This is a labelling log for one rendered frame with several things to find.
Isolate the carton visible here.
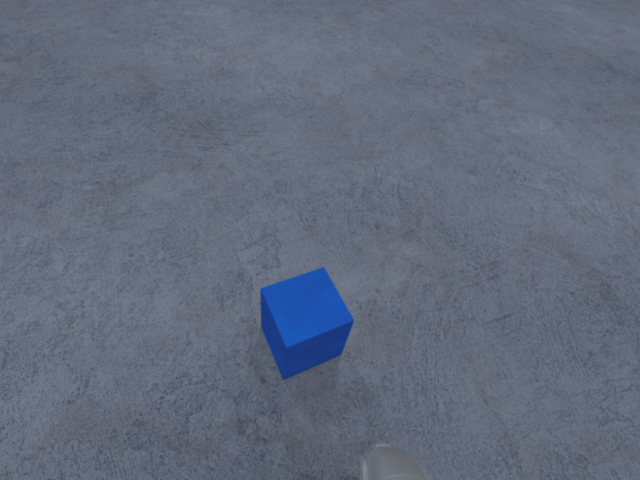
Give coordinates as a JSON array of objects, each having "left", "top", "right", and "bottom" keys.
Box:
[{"left": 261, "top": 267, "right": 354, "bottom": 380}]

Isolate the robot right thigh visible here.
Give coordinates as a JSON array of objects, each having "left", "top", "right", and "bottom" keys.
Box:
[{"left": 360, "top": 447, "right": 431, "bottom": 480}]

